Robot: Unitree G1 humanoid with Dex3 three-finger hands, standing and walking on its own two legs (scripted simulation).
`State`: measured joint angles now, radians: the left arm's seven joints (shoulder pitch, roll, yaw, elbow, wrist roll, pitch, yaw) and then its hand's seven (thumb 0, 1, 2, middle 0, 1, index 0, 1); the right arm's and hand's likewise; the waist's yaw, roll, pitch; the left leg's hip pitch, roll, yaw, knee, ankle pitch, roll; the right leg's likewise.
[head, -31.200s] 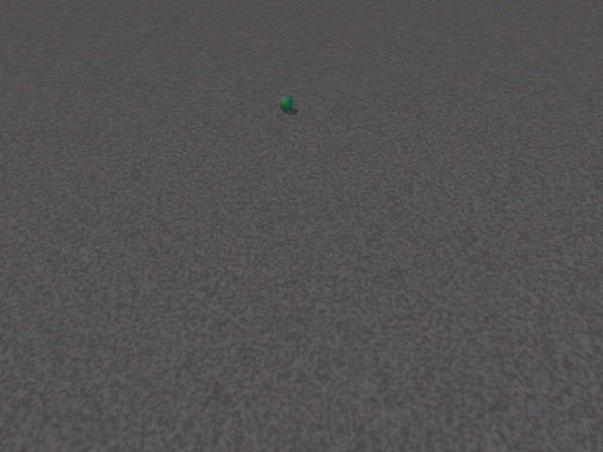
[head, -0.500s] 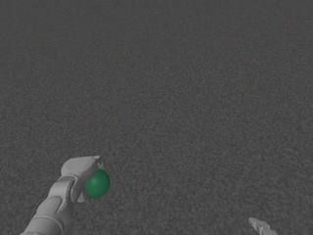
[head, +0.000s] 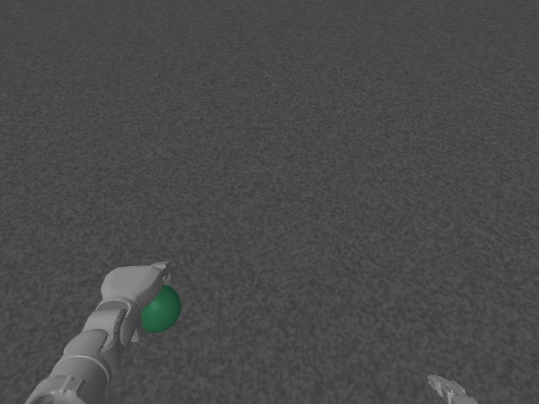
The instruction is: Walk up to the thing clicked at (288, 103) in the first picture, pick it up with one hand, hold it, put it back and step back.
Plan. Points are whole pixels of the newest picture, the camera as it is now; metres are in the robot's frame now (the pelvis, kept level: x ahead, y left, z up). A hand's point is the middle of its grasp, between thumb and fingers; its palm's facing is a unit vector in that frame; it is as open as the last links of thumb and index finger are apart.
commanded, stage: crouch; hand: left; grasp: from above
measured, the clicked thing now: (156, 307) +0.32 +0.21 -0.11
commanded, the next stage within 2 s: lower in 1.54 s
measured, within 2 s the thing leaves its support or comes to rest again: neither
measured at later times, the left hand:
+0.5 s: hand (171, 316) +0.39 +0.24 -0.33, palm faces -0.45 +0.03 -0.90, open 11.0 cm
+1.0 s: hand (181, 324) +0.42 +0.26 -0.49, palm faces -0.45 +0.00 -0.89, open 11.0 cm
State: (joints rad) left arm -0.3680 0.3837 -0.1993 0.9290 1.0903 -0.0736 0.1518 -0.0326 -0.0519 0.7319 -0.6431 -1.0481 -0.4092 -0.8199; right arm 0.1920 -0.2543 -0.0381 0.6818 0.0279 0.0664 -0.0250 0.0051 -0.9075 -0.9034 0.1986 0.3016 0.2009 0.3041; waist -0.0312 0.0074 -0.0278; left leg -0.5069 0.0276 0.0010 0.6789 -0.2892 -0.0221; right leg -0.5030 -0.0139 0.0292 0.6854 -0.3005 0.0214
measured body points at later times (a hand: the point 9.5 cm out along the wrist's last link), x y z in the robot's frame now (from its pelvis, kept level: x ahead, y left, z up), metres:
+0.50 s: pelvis -0.04 +0.01 -0.21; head +0.14 +0.02 +0.21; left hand +0.41 +0.24 -0.28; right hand -0.02 -0.26 -0.33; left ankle +0.03 +0.13 -0.72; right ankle +0.02 -0.13 -0.72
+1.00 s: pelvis -0.05 +0.01 -0.33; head +0.18 +0.05 +0.05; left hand +0.44 +0.26 -0.44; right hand +0.00 -0.27 -0.44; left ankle +0.03 +0.13 -0.72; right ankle +0.02 -0.13 -0.72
